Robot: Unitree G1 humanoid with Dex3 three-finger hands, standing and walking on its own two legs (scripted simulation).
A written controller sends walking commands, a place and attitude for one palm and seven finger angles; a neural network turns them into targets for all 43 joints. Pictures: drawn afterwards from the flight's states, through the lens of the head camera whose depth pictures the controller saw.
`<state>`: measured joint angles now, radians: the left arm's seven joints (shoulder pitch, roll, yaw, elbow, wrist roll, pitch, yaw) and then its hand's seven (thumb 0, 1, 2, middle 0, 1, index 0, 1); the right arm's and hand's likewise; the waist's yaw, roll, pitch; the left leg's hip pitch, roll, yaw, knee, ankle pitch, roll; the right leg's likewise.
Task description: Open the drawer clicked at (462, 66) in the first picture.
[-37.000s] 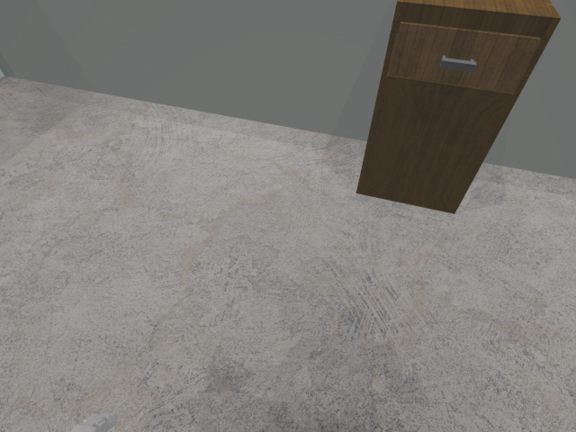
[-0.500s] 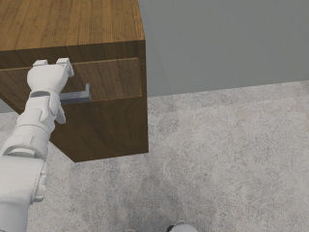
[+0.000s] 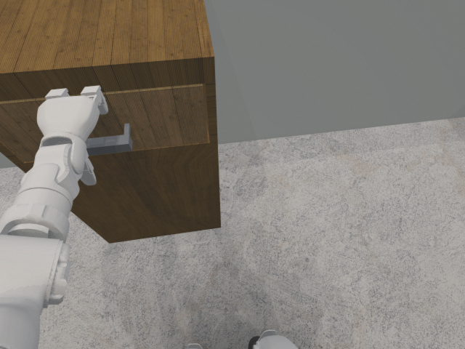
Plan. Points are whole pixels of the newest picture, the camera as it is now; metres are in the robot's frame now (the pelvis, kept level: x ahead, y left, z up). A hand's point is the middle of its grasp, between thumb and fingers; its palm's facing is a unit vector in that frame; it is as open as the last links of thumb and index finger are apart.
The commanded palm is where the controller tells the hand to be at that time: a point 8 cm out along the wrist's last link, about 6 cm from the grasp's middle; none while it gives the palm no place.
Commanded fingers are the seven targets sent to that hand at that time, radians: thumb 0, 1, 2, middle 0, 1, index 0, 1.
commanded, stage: re-aim the fingers above the handle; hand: left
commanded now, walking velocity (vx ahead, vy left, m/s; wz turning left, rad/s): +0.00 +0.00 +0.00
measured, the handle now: (104, 137) +0.53 +0.25 -0.02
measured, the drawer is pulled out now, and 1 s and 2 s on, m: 0.00 0.00 0.00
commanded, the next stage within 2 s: lower the fingers behind the handle in 0.24 s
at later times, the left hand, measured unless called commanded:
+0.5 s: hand (85, 137) +0.48 +0.26 +0.04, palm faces -0.04 +0.00 -1.00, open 13.7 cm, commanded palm +0.47 +0.25 +0.09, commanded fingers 0.00 -0.50 0.30 -0.30 -1.20 -0.30 -1.20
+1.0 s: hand (87, 139) +0.48 +0.25 +0.04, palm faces -0.02 +0.03 -1.00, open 13.8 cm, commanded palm +0.47 +0.26 +0.05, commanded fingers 0.00 -0.50 0.30 -0.30 -1.20 -0.30 -1.20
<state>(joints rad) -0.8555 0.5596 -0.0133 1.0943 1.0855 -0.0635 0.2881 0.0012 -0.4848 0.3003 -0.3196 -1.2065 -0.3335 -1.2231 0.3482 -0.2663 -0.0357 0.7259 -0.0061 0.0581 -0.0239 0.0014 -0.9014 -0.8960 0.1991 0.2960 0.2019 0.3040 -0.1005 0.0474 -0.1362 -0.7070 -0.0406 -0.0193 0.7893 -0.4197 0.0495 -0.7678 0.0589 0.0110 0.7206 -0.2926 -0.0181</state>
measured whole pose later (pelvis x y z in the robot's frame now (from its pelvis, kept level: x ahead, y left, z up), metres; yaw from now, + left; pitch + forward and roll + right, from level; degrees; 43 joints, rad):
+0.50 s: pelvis +0.00 +0.00 +0.00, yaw +0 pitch +20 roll -1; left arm -0.85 0.55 -0.01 1.09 1.08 -0.07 0.31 0.00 -0.49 0.30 -0.32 -1.21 -0.33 -1.22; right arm 0.34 -0.27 -0.03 0.72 -0.01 0.07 -0.02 0.00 -0.90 -0.90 0.20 0.30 0.20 0.30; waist -0.09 0.05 -0.14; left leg -0.70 -0.04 -0.02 0.79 -0.42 0.05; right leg -0.77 0.06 0.01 0.72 -0.30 -0.02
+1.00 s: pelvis -0.03 -0.01 -0.02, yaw +0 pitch +22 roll -1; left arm -1.01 0.61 -0.04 1.21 1.10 -0.03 0.31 0.00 -0.49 0.30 -0.32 -1.20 -0.27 -1.30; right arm 0.35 -0.28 0.01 0.69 0.01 0.05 -0.04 0.00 -0.90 -0.90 0.20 0.30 0.20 0.30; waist -0.14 0.03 -0.14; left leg -0.88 -0.04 -0.02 0.92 -0.42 0.04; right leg -0.94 0.06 0.00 0.85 -0.29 -0.02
